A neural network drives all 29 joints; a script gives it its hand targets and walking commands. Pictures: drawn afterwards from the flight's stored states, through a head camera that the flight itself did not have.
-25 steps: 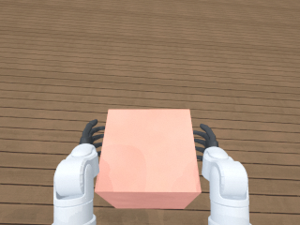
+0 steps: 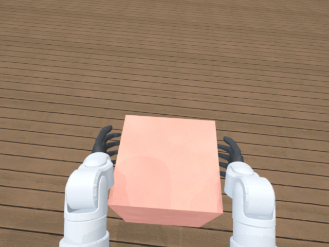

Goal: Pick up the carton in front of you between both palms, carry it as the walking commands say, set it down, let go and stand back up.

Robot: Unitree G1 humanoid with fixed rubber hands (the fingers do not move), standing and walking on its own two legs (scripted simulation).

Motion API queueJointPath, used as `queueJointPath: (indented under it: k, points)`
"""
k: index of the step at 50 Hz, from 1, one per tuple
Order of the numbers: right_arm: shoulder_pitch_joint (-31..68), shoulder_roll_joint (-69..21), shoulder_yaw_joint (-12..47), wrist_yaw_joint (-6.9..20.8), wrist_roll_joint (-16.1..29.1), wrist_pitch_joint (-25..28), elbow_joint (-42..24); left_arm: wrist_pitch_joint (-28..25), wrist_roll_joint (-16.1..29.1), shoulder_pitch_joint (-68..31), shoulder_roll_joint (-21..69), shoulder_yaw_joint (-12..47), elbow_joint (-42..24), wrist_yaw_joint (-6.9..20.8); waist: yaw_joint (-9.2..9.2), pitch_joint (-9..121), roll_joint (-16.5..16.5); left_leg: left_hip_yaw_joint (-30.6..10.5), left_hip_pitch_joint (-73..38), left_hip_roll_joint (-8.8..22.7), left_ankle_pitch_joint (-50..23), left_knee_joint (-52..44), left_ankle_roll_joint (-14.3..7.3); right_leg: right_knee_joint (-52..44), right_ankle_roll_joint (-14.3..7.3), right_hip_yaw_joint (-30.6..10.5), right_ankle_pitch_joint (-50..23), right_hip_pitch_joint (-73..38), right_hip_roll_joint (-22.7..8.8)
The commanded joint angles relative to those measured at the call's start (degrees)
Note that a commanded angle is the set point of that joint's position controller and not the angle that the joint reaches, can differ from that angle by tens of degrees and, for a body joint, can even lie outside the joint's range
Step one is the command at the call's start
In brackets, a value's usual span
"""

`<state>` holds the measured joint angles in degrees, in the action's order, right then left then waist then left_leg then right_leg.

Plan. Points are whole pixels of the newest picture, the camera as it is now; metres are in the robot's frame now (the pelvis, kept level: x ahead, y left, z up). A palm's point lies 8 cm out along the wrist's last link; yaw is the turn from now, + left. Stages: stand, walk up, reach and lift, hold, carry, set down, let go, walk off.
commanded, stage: carry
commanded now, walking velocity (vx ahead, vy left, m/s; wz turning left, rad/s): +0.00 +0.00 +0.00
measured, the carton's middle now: (165, 176) +0.29 +0.00 +0.00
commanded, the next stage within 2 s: none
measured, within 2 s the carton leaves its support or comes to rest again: neither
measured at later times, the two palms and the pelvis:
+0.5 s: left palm (109, 93) +0.46 +0.16 +0.13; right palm (216, 106) +0.44 -0.13 +0.12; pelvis +0.18 +0.02 +0.02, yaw -1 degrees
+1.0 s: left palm (117, 101) +0.50 +0.15 +0.06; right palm (213, 111) +0.48 -0.14 +0.05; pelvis +0.21 +0.01 +0.03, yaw -2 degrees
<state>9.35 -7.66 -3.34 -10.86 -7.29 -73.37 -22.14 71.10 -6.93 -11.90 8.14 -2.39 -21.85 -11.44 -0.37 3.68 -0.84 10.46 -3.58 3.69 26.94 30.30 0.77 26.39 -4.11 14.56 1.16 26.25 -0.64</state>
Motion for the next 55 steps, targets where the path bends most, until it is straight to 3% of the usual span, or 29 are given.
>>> queueJointPath:
  k: [1, 2, 4, 5, 7, 10, 12, 14, 19, 26, 28, 29, 31, 32, 33, 38, 39, 40, 42, 44, 46, 47, 49, 50, 51, 52, 53, 54, 55]
  points:
    - [26.77, -54.42, 36.97, 16.18, 25.26, 2.26, -8.21, 0.75, 22.95, -13.65, 58.87, 35.27, 4.73, 15.78, -1.54, 25.82, 12.14, -4.16, 32.68, -7.13, 5.74, 39.06, 3.22, -1.93, -13.57, -32.85, -56.85, -50.29, -24.10]
    - [26.28, -55.71, 37.87, 16.14, 24.18, 2.72, -8.42, -0.52, 23.45, -14.23, 61.19, 36.19, 0.64, 16.25, -0.76, 26.94, 9.31, -10.31, 30.82, -3.26, 4.97, 41.04, 1.52, -4.28, -13.11, -28.03, -46.78, -43.96, -23.55]
    - [28.11, -59.66, 39.27, 16.21, 24.66, 4.33, -9.02, -1.50, 24.52, -15.86, 64.94, 35.77, 1.16, 17.03, -0.12, 24.52, 5.73, -11.94, 28.92, 1.62, 2.52, 27.96, -0.33, -8.41, -7.79, -19.80, -30.52, -36.27, -19.39]
    - [30.76, -61.36, 40.40, 16.06, 25.68, 5.14, -10.75, -2.57, 23.94, -16.70, 64.71, 35.40, -1.16, 17.18, 0.25, 22.46, 5.63, -11.05, 24.56, 2.36, 0.80, 17.86, -0.40, -9.38, -4.56, -16.37, -26.51, -31.69, -17.25]
    - [29.05, -61.65, 39.80, 15.69, 25.19, 6.31, -11.93, -3.53, 24.80, -16.68, 67.79, 35.95, -1.16, 17.17, 0.00, 23.30, 6.16, -7.51, 18.12, -0.52, 1.07, 6.45, 1.00, -10.20, -5.24, -12.80, -24.11, -27.50, -16.17]
    - [23.69, -61.26, 39.36, 15.38, 23.12, 6.81, -8.13, -3.47, 22.83, -12.04, 64.67, 36.66, 0.18, 17.30, -0.23, 22.77, 9.12, -4.65, 17.20, -0.33, -9.53, -0.64, 0.87, -6.75, -3.77, -9.61, -24.08, -27.89, -14.25]
    - [23.94, -60.56, 40.55, 15.77, 23.91, 6.36, -10.25, -3.86, 22.06, -11.01, 63.08, 36.55, -2.82, 17.30, 0.11, 22.61, 9.20, -3.07, 12.52, 1.20, -25.18, -10.44, 1.56, -2.72, -0.65, -6.15, -17.14, -25.67, -10.59]
    - [26.99, -57.89, 40.30, 16.08, 24.90, 6.12, -13.23, -3.13, 23.56, -13.90, 62.60, 37.50, -4.19, 17.25, -0.17, 21.32, -1.29, -6.48, 8.32, 6.61, -38.75, -5.47, 1.26, -0.76, 2.34, -6.65, -11.49, -19.45, -8.67]
    - [23.52, -54.42, 39.17, 16.25, 23.91, 3.48, -6.07, -1.00, 21.64, -13.63, 56.41, 35.62, -0.64, 17.08, 0.67, 19.47, -2.68, -7.69, 6.13, 7.84, -62.07, -1.49, -0.33, 5.87, 4.71, -6.60, -10.57, -15.89, -6.30]
    - [28.53, -53.28, 37.82, 18.11, 23.45, 4.44, -0.90, -1.62, 20.48, -18.44, 56.74, 34.34, 5.11, 18.61, 0.55, 17.19, 1.54, -6.52, 10.45, 6.03, -53.07, -0.08, -0.12, 4.69, 4.66, -7.92, -20.11, -18.33, -7.77]
    - [29.15, -51.85, 37.59, 18.35, 22.18, 5.73, -1.45, -2.46, 19.78, -14.82, 56.77, 33.48, 10.45, 19.20, 0.67, 17.47, -1.77, -5.22, 11.13, 4.47, -51.39, 0.99, 0.45, 5.70, 4.26, -8.68, -25.51, -19.03, -7.93]
    - [29.37, -53.36, 36.85, 18.78, 22.48, 6.70, -0.15, -3.81, 19.82, -17.10, 58.40, 34.25, 8.96, 19.37, 0.42, 19.82, 0.38, -5.17, 9.79, 4.22, -53.08, 0.65, 0.36, 6.47, 4.66, -7.59, -23.44, -20.31, -7.27]
    - [30.97, -53.97, 37.14, 19.56, 21.22, 8.61, 2.93, -5.89, 18.36, -18.86, 57.88, 32.36, 11.88, 20.52, 0.48, 17.32, -1.67, -6.74, 8.19, 6.32, -55.88, -0.47, -0.11, 5.24, 4.81, -7.51, -13.97, -17.15, -7.39]
    - [30.41, -53.59, 34.98, 19.86, 20.22, 10.07, 4.58, -6.97, 18.12, -18.09, 58.03, 33.16, 14.13, 20.85, 0.56, 15.67, -3.83, -6.20, 7.31, 6.39, -59.35, -1.22, -0.36, 5.42, 5.04, -7.51, -14.77, -14.79, -7.50]
    - [28.13, -55.68, 35.38, 20.30, 19.97, 11.15, 7.89, -8.65, 17.89, -18.32, 58.33, 33.20, 12.95, 21.03, 0.36, 17.67, -1.00, -5.09, 4.90, 5.64, -59.89, -0.73, -0.03, 5.25, 5.18, -7.35, -14.96, -15.08, -6.86]
    - [30.74, -54.19, 35.47, 20.70, 17.30, 19.60, 7.94, -16.10, 15.81, -17.48, 58.18, 31.46, 19.11, 22.87, 0.56, 19.81, -2.62, -4.51, 3.69, 4.94, -63.12, 1.15, 0.14, 5.35, 5.46, -5.37, -17.75, -16.53, -5.61]
    - [29.54, -53.56, 34.93, 21.05, 16.87, 20.83, 9.23, -17.58, 14.62, -16.77, 56.80, 31.03, 18.10, 22.92, 0.75, 18.86, -3.37, -3.76, 5.99, 4.73, -60.86, 0.11, 0.64, 5.63, 5.51, -5.59, -16.58, -17.99, -5.67]
    - [27.87, -52.34, 33.55, 21.10, 15.62, 21.67, 12.01, -18.83, 13.63, -17.30, 55.91, 29.81, 18.31, 23.01, 0.34, 17.59, 0.11, -3.47, 7.32, 4.35, -57.06, -0.68, 0.78, 3.84, 5.46, -5.61, -18.80, -19.78, -5.88]
    - [27.82, -50.99, 33.15, 20.75, 14.49, 24.94, 11.30, -22.15, 13.25, -17.73, 54.54, 28.88, 18.65, 23.27, 0.29, 16.43, 4.55, -0.50, 11.86, 2.04, -48.27, -1.87, 1.56, 5.84, 4.49, -5.91, -33.17, -24.94, -6.90]
    - [29.38, -51.11, 33.31, 20.93, 13.94, 27.47, 12.46, -24.01, 11.21, -14.86, 53.36, 28.40, 22.05, 23.17, -0.06, 19.42, 4.65, -0.86, 12.81, 0.86, -40.93, -5.93, 1.47, 6.96, 2.74, -7.06, -37.54, -29.22, -8.01]
    - [26.50, -48.64, 31.13, 20.87, 12.05, 29.56, 16.02, -26.73, 9.65, -15.52, 51.25, 27.00, 21.84, 22.78, 0.26, 18.70, 3.00, 0.11, 7.83, 0.50, -53.72, -5.82, 1.65, 10.77, 3.13, -5.09, -34.13, -24.44, -5.87]
    - [25.83, -48.94, 29.86, 21.19, 10.39, 30.58, 17.94, -27.71, 10.04, -18.23, 50.48, 27.23, 23.83, 23.09, 0.21, 19.04, -2.09, -1.62, 1.28, 3.02, -59.24, -2.55, 1.02, 7.67, 3.79, -7.15, -22.01, -17.91, -7.39]
    - [29.60, -47.59, 29.94, 21.11, 9.75, 32.94, 17.29, -29.86, 7.60, -16.46, 51.32, 24.86, 27.77, 22.96, 0.34, 18.18, -3.10, -3.55, -1.94, 6.18, -65.75, -0.90, -0.54, -0.05, 5.30, -4.78, -7.64, -14.32, -4.85]
    - [29.45, -47.23, 28.96, 21.15, 9.24, 34.19, 19.04, -31.05, 7.61, -18.30, 51.30, 24.09, 28.58, 23.02, 0.43, 17.82, -2.30, -2.01, -0.06, 5.21, -64.90, 0.54, -0.06, -0.10, 5.04, -4.40, -13.96, -17.34, -4.99]
    - [29.61, -47.47, 28.62, 21.10, 8.42, 35.17, 20.11, -31.96, 6.69, -18.42, 50.37, 23.25, 29.33, 22.93, 0.55, 18.19, -3.74, -1.33, 3.14, 4.38, -59.92, 1.01, 0.44, 0.20, 4.75, -4.61, -21.24, -21.13, -5.35]
    - [29.03, -47.30, 27.23, 21.34, 8.22, 36.10, 21.62, -33.15, 7.33, -20.46, 49.51, 23.44, 28.42, 23.06, -0.03, 17.32, 2.90, 1.21, 11.74, 1.90, -48.79, 4.77, 1.17, 1.21, 4.22, -5.73, -37.61, -28.54, -6.32]
    - [30.96, -48.42, 29.32, 21.37, 8.86, 37.08, 20.30, -33.69, 6.86, -18.53, 50.20, 22.83, 30.43, 22.96, -0.49, 17.44, 9.77, 1.38, 23.74, -0.29, -27.50, 2.90, 2.02, 3.40, 1.73, -9.40, -53.47, -39.57, -9.74]
    - [31.19, -47.04, 28.10, 21.20, 7.71, 37.60, 21.09, -33.90, 5.86, -17.48, 49.84, 21.33, 32.57, 23.07, -0.42, 17.69, 11.09, 0.12, 28.09, -1.86, -9.36, -2.15, 1.96, 3.81, -0.40, -11.40, -58.32, -43.88, -12.06]
    - [29.67, -48.45, 29.75, 21.41, 9.21, 37.30, 22.47, -34.61, 6.61, -19.71, 50.45, 24.02, 28.15, 22.75, -0.98, 17.80, 11.40, -0.63, 24.59, -1.78, -9.51, -7.53, 1.29, 4.71, -1.41, -11.23, -56.19, -41.77, -12.67]
